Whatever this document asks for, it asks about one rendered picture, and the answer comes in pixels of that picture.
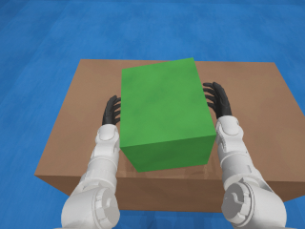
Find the carton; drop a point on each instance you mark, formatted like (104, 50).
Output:
(165, 121)

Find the right robot forearm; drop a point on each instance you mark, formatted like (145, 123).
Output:
(234, 158)

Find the left robot forearm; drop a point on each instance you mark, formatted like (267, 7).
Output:
(103, 164)

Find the pedestal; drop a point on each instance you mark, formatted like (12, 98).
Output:
(273, 132)

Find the right robot upper arm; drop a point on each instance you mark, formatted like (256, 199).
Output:
(247, 206)

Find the left robot upper arm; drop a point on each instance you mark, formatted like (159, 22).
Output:
(96, 208)

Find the right robot hand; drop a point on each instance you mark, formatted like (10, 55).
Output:
(221, 104)

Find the left robot hand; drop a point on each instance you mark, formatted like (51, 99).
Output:
(110, 114)

